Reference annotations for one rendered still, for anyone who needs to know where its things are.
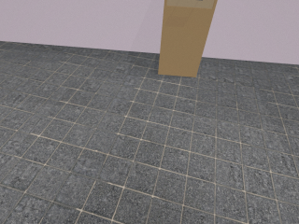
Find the cabinet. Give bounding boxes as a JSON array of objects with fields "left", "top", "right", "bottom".
[{"left": 158, "top": 0, "right": 218, "bottom": 77}]

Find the drawer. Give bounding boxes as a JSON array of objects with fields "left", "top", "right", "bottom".
[{"left": 166, "top": 0, "right": 215, "bottom": 9}]

